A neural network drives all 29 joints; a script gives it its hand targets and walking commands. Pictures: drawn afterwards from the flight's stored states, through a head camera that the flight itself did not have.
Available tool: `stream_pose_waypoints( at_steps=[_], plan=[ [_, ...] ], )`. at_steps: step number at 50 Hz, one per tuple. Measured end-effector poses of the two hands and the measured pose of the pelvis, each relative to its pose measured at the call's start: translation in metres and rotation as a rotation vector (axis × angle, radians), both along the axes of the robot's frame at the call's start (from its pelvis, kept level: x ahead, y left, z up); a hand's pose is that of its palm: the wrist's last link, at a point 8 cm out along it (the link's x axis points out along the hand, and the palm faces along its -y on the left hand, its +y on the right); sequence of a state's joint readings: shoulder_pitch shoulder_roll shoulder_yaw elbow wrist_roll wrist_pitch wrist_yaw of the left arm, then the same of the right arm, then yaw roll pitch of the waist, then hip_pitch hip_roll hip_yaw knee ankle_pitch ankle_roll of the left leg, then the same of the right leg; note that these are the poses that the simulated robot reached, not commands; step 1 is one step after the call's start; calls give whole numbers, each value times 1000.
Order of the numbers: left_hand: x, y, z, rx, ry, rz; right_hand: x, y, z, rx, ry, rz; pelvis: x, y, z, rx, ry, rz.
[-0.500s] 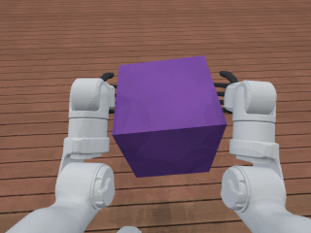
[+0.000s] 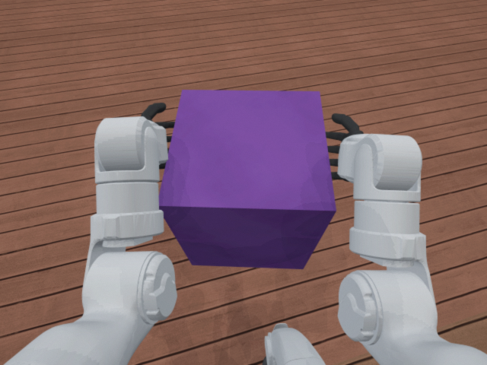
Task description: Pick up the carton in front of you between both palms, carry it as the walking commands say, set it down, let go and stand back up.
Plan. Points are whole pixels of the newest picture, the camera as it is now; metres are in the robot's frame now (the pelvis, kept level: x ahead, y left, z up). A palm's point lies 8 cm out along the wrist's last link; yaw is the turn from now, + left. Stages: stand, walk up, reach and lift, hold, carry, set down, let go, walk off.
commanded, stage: carry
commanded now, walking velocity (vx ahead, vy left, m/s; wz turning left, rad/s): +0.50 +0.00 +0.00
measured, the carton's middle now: (248, 188) +0.39 -0.04 +0.05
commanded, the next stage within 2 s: none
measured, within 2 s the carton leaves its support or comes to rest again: neither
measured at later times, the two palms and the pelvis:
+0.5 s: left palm (129, 10) +0.71 +0.16 +0.21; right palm (276, 13) +0.73 -0.13 +0.19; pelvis +0.32 -0.01 +0.02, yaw +2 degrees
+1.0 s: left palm (153, 6) +0.96 +0.15 +0.11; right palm (260, 7) +0.95 -0.13 +0.11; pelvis +0.64 +0.01 +0.02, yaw +0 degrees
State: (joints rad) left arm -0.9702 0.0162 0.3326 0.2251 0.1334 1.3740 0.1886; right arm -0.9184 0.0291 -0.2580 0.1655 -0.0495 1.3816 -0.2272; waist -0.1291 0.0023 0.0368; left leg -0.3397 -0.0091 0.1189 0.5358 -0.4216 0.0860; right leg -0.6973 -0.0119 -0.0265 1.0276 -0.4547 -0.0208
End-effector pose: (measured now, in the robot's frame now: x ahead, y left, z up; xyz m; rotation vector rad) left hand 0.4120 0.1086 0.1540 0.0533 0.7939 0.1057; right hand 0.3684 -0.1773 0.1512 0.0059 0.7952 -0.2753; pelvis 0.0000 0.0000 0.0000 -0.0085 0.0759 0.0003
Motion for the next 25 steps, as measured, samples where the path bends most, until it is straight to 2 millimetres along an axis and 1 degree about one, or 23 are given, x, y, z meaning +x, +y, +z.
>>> stream_pose_waypoints(
  at_steps=[3, 5, 8, 11, 14, 16, 19, 22, 25],
  plan=[
    [40, -4, 18, -5, -67, 19, 42, -3, 16, -16, -37, -4, 38, -6, 2, 1, 3, -2],
    [66, -5, 30, 4, -107, 39, 74, -3, 24, -22, -56, 11, 68, -12, -1, 1, 0, -1],
    [102, -2, 44, 43, -142, 81, 124, 1, 31, -37, -64, 58, 114, -24, -7, -6, -21, 13],
    [128, 9, 44, 68, -101, 141, 170, 11, 32, -25, -20, 118, 152, -32, 0, 7, -22, 18],
    [151, 21, 41, 66, -32, 196, 209, 24, 30, -13, 45, 167, 187, -35, 12, 25, -14, 23],
    [169, 29, 42, 61, -12, 227, 235, 31, 31, -10, 63, 191, 209, -36, 18, 36, -9, 27],
    [204, 37, 49, 57, -20, 256, 275, 40, 35, -1, 52, 203, 242, -33, 22, 40, -2, 29],
    [247, 43, 56, 53, -43, 260, 316, 46, 40, 12, 30, 190, 279, -25, 22, 33, 5, 30],
    [293, 49, 55, 50, -51, 243, 357, 52, 38, 12, 22, 167, 322, -13, 17, 21, 9, 32]
  ],
)
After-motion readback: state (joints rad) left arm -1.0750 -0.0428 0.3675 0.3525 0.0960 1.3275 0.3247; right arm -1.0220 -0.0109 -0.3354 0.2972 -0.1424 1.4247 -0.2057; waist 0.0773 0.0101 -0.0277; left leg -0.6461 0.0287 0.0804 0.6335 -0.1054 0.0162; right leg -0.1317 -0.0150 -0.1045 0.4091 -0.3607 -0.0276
